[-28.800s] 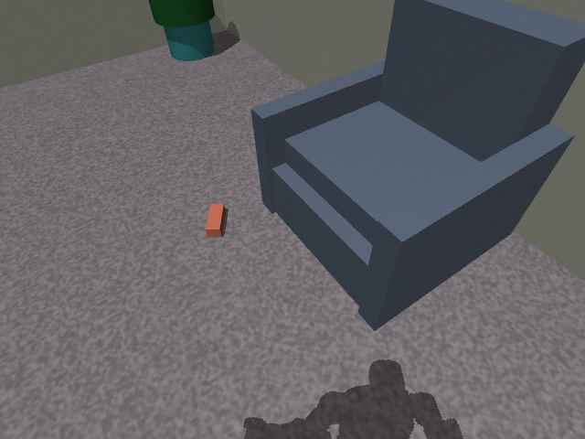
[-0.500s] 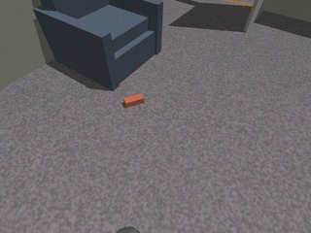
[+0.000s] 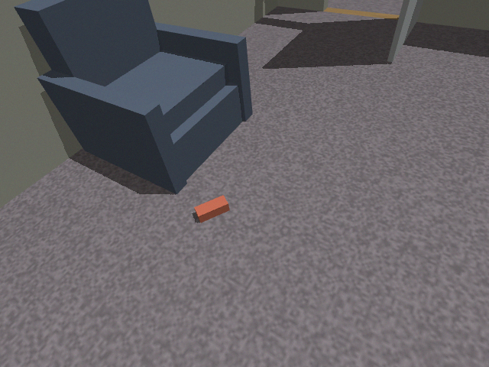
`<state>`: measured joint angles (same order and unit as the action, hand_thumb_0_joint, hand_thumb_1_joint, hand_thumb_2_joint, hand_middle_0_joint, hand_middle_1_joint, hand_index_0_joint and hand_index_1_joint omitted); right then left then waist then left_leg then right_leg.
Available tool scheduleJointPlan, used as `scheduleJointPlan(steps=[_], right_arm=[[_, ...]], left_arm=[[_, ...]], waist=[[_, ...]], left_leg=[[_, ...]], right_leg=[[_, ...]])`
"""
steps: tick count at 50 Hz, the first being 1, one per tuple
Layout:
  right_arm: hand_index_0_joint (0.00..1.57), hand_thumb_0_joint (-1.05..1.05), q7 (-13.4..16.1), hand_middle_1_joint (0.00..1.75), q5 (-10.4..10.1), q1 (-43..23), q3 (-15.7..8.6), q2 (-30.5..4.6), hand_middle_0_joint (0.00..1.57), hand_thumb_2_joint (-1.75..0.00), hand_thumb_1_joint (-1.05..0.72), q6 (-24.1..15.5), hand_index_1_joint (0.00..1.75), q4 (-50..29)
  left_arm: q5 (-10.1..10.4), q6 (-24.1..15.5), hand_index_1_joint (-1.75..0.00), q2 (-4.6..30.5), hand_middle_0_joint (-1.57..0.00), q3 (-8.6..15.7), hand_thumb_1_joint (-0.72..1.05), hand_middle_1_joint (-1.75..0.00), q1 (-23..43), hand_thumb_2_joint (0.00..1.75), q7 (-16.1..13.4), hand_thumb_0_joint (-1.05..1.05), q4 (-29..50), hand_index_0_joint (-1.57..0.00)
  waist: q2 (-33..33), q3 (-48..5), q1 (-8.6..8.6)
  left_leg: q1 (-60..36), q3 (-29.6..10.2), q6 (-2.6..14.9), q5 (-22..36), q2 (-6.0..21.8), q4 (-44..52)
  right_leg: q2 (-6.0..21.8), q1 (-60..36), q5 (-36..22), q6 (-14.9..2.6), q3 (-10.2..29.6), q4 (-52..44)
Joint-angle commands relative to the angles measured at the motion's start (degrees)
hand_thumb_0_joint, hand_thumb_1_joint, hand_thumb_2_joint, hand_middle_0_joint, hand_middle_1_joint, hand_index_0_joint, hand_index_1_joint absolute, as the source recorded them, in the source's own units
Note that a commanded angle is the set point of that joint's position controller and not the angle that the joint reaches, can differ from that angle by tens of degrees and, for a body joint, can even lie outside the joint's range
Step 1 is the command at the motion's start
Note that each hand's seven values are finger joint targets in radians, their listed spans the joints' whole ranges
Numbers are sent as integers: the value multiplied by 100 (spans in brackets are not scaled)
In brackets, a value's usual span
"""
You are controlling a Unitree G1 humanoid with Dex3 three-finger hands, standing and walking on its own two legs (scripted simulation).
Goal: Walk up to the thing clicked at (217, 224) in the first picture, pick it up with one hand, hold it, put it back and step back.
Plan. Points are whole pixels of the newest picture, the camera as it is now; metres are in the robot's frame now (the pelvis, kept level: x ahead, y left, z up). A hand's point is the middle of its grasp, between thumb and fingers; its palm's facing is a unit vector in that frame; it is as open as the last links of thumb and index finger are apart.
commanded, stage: walk up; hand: left
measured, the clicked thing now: (212, 208) +0.97 +0.29 -0.72
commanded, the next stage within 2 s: none
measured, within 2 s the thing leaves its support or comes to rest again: neither
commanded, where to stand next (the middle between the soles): +0.56 +0.08 m, yaw -2 degrees
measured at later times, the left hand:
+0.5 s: hand (90, 326) +0.24 +0.36 -0.14, palm faces -0.06 -0.94 -0.34, open 7.4 cm
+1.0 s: hand (132, 225) +0.45 +0.32 -0.10, palm faces -0.06 -0.92 -0.38, open 7.4 cm
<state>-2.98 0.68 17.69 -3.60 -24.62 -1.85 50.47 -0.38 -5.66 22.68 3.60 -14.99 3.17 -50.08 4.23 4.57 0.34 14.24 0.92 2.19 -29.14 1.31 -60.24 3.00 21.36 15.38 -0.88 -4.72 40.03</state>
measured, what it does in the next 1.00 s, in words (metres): walks ahead: left foot, then right foot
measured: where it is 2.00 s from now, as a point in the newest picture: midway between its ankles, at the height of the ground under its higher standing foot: (250, 305)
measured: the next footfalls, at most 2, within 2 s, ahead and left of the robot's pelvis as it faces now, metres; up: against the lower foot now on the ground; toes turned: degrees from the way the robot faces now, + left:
left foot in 0.30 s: +0.26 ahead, +0.18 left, +0.00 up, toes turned +5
right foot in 0.82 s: +0.43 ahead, -0.05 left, +0.00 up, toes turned -6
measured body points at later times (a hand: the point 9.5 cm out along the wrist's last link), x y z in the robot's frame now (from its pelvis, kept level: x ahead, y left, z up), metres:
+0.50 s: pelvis +0.18 +0.08 +0.02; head +0.20 +0.11 +0.47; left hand +0.24 +0.41 -0.11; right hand +0.25 -0.24 -0.07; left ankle +0.22 +0.18 -0.71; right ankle +0.17 -0.08 -0.64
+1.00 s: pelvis +0.34 +0.07 +0.02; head +0.35 +0.04 +0.47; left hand +0.45 +0.37 -0.07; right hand +0.37 -0.25 -0.11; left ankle +0.35 +0.20 -0.65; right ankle +0.39 -0.05 -0.71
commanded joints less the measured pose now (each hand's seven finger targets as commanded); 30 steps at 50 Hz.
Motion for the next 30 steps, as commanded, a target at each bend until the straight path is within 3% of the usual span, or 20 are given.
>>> scheduleJointPlan(steps=[1, 2, 5, 8, 11, 13, 14, 15, 16, 17, 18, 19, 20, 21, 22, 23, 24, 25, 27, 30], right_arm=[[20, 0, 87, 30, -130, -113, -259, -1078, 20, -90, -90, -231, 30, -559], [20, 0, 55, 30, -138, 65, -249, -1006, 20, -90, -90, -189, 30, -484], [20, 0, -55, 30, -57, 124, -292, -971, 20, -90, -90, -93, 30, -440], [20, 0, -159, 30, 20, -371, -316, -923, 20, -90, -90, -83, 30, -588], [20, 0, -203, 30, 23, -552, -358, -928, 20, -90, -90, -167, 30, -643], [20, 0, -195, 30, 41, -252, -432, -966, 20, -90, -90, -196, 30, -507], [20, 0, -172, 30, 58, -24, -473, -1022, 20, -90, -90, -215, 30, -399], [20, 0, -126, 30, 70, 437, -543, -1164, 20, -90, -90, -236, 30, -248], [20, 0, -50, 30, 94, 932, -644, -1466, 20, -90, -90, -278, 30, -112], [20, 0, 20, 30, 149, 1016, -693, -1870, 20, -90, -90, -333, 30, -223], [20, 0, 26, 30, -9, 631, -701, -2042, 20, -90, -90, -348, 30, -423], [20, 0, 24, 30, -91, 408, -691, -1988, 20, -90, -90, -310, 30, -428], [20, 0, 49, 30, -83, 181, -608, -1799, 20, -90, -90, -317, 30, -467], [20, 0, 76, 30, -61, -19, -486, -1529, 20, -90, -90, -354, 30, -519], [20, 0, 87, 30, -60, -73, -421, -1394, 20, -90, -90, -396, 30, -514], [20, 0, 92, 30, -77, 70, -410, -1376, 20, -90, -90, -432, 30, -466], [20, 0, 100, 30, -84, 75, -397, -1342, 20, -90, -90, -449, 30, -461], [20, 0, 104, 30, -65, 79, -408, -1331, 20, -90, -90, -448, 30, -489], [20, 0, 120, 30, -46, 179, -398, -1271, 20, -90, -90, -445, 30, -528], [20, 0, 137, 30, -29, 394, -423, -1360, 20, -90, -90, -433, 30, -537]], left_arm=[[76, -112, -30, 1774, -20, 459, 90, -30, -598, 90, -224, 0, 308, -20], [102, -116, -30, 1660, -20, 411, 90, -30, -463, 90, -221, 0, 317, -20], [32, -132, -30, 1590, -20, 359, 90, -30, -285, 90, -230, 0, 453, -20], [-15, -156, -30, 1715, -20, 405, 90, -30, -380, 90, -200, 0, 523, -20], [-45, -145, -30, 1845, -20, 423, 90, -30, -233, 90, -166, 0, 595, -20], [-30, -97, -30, 1858, -20, 407, 90, -30, -67, 90, -148, 0, 563, -20], [-38, -69, -30, 1747, -20, 362, 90, -30, -94, 90, -148, 0, 544, -20], [-76, -55, -30, 1573, -20, 295, 90, -30, -159, 90, -141, 0, 535, -20], [-77, -27, -30, 1228, -20, 180, 90, -30, -448, 90, -137, 0, 526, -20], [-8, 14, -30, 722, -20, 53, 90, -30, -751, 90, -133, 0, 521, -20], [-4, 92, -30, 1357, -20, 192, 90, -30, -745, 90, -227, 0, 380, -20], [-37, 113, -30, 1656, -20, 239, 90, -30, -494, 90, -262, 0, 342, -20], [2, 102, -30, 1642, -20, 206, 90, -30, -338, 90, -243, 0, 295, -20], [61, 94, -30, 1557, -20, 214, 90, -30, -462, 90, -210, 0, 150, -20], [86, 110, -30, 1487, -20, 221, 90, -30, -687, 90, -175, 0, 47, -20], [92, 119, -30, 1427, -20, 228, 90, -30, -770, 90, -145, 0, 26, -20], [85, 138, -30, 1360, -20, 225, 90, -30, -896, 90, -135, 0, -43, -20], [69, 152, -30, 1284, -20, 203, 90, -30, -837, 90, -114, 0, -6, -20], [45, 168, -30, 1206, -20, 179, 90, -30, -492, 90, -74, 0, 125, -20], [-3, 182, -30, 1145, -20, 170, 90, -30, 34, 90, -21, 0, 373, -20]], waist=[[-1205, -219, 243], [-1273, -208, 86], [-1271, -157, -11], [-1262, -95, 165], [-1216, -216, 112], [-1013, -304, -145], [-804, -384, -255], [-402, -597, -486], [678, -840, -701], [1799, -649, -579], [979, -480, -484], [614, -95, -417], [183, 240, -308], [98, 288, -184], [240, 246, -76], [363, 65, -84], [409, -151, -9], [489, -254, -40], [434, -199, -120], [363, -141, -301]], left_leg=[[2070, -698, 19, 496, 316, -811], [1789, -643, -2, 697, 334, -446], [1490, -313, -138, 1037, 348, 475], [1454, -93, -221, 1267, 407, 1489], [750, 6, -163, 1607, 431, 2300], [-71, 268, -96, 1941, 324, 2622], [-542, 428, -97, 1857, 154, 2677], [-1258, 350, -41, 1574, 97, 2621], [-1884, -404, 184, 359, 439, 3276], [-1981, -3010, 547, -1138, 1731, 4316], [-1319, -4073, 1016, -1939, 2346, 5010], [-825, -4092, 1288, -1954, 2457, 4995], [-367, -3196, 1119, -1121, 2130, 4954], [-181, -2371, 751, -242, 1701, 4886], [-189, -1770, 569, 510, 1494, 4807], [-413, -1512, 544, 1369, 1426, 4659], [-506, -1230, 663, 1918, 1377, 4529], [-601, -1035, 821, 2101, 1370, 4482], [-786, -734, 940, 2420, 1322, 4516], [-1095, -675, 1061, 2917, 1445, 4487]], right_leg=[[1711, -1568, -1009, -1360, 2536, -2350], [1413, -1346, -1095, -1142, 1981, -2288], [1115, -921, -620, -1155, 1168, -2403], [1131, -873, 275, -1208, 1018, -2560], [1296, -611, 407, -1093, 991, -2312], [1279, -137, 694, -939, 824, -1981], [1098, 73, 713, -854, 642, -1560], [920, 435, 542, -742, 494, -750], [454, 931, 299, -567, 74, 884], [-381, 2106, 1387, -184, 163, 2458], [-289, 2026, 1507, -264, 626, 2878], [-2, 1987, 1417, -312, 848, 3021], [126, 1902, 973, -266, 1094, 2931], [151, 1615, 535, -228, 1204, 2623], [230, 1415, 316, -203, 1093, 2339], [232, 1316, 200, -154, 990, 2165], [218, 1114, 100, -82, 900, 2125], [239, 1040, 71, -29, 815, 1853], [230, 1146, -28, 57, 761, 1350], [243, 1312, -123, 66, 560, 758]])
